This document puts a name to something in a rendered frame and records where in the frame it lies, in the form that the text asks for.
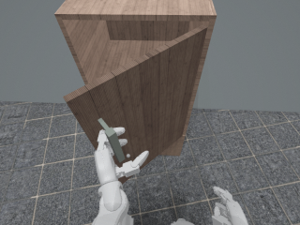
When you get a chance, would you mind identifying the handle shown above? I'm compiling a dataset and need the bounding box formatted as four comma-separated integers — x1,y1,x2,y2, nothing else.
98,118,125,163

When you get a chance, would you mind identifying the robot right hand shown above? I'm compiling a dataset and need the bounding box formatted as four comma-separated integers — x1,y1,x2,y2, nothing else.
212,186,248,225

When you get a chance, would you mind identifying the left robot thigh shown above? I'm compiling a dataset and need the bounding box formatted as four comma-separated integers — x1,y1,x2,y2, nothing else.
121,214,134,225

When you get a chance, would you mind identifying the robot left hand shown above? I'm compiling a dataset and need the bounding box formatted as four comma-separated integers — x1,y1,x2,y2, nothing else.
94,127,149,186

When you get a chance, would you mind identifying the cupboard door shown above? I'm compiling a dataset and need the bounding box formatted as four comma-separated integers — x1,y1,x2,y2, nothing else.
63,25,208,185

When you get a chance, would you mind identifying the robot left forearm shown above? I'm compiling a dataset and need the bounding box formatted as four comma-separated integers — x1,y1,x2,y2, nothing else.
91,180,129,225

